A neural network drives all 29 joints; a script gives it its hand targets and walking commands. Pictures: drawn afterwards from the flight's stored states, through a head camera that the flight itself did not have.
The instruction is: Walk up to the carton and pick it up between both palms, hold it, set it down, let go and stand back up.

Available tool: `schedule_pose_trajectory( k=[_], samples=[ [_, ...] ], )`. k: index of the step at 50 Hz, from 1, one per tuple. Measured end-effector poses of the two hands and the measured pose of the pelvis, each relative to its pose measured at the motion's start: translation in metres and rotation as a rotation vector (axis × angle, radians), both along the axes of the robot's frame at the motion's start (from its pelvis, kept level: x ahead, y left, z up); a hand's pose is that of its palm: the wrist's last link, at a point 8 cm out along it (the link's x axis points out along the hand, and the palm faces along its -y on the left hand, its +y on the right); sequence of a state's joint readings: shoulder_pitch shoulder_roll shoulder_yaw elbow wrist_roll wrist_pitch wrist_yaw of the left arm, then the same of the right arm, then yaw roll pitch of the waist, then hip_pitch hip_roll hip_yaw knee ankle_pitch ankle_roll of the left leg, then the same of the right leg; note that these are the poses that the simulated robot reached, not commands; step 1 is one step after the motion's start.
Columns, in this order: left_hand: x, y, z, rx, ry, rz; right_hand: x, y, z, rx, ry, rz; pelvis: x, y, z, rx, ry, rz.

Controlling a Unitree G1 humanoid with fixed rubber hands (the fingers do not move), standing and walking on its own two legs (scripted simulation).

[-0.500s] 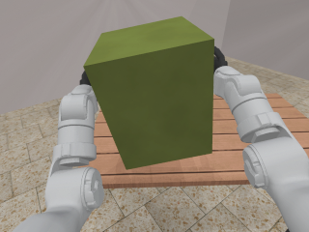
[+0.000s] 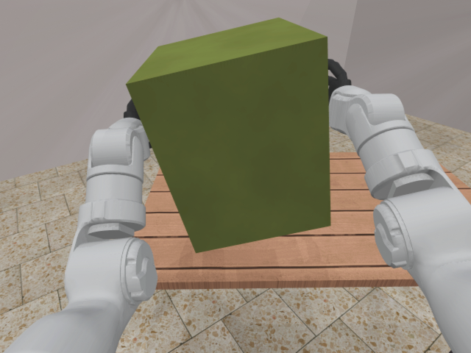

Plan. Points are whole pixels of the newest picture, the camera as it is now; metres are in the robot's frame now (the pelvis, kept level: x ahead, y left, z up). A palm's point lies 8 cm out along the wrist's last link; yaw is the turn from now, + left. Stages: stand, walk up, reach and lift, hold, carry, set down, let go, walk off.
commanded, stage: reach and lift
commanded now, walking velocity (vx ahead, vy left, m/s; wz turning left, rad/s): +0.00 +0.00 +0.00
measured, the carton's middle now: (238, 130) +0.41 -0.01 +0.27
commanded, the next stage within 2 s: hold in 0.12 s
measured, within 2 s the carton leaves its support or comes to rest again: neither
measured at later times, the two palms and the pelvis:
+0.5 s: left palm (129, 127) +0.37 +0.16 +0.30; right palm (335, 94) +0.36 -0.16 +0.34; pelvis +0.00 +0.00 +0.00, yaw +0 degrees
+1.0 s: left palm (130, 129) +0.37 +0.16 +0.29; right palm (333, 96) +0.37 -0.16 +0.34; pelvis +0.00 -0.01 +0.00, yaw +1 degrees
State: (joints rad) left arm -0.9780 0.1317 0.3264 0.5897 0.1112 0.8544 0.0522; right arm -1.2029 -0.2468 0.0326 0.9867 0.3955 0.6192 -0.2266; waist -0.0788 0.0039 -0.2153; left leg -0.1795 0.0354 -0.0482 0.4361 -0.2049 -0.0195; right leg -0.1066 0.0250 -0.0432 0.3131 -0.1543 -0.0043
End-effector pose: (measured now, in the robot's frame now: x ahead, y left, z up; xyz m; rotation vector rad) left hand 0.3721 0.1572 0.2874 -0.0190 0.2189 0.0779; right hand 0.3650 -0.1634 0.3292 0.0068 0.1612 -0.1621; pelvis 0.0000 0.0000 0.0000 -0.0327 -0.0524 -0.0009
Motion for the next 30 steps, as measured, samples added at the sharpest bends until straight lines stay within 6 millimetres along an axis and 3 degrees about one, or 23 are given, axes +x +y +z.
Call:
schedule_pose_trajectory(
  k=[30],
  samples=[
    [-0.006,0.007,0.012,-0.004,-0.001,0.015,-0.002,0.007,0.013,-0.011,0.004,0.016,-0.004,-0.002,0.000,-0.003,0.017,0.006]
  ],
)
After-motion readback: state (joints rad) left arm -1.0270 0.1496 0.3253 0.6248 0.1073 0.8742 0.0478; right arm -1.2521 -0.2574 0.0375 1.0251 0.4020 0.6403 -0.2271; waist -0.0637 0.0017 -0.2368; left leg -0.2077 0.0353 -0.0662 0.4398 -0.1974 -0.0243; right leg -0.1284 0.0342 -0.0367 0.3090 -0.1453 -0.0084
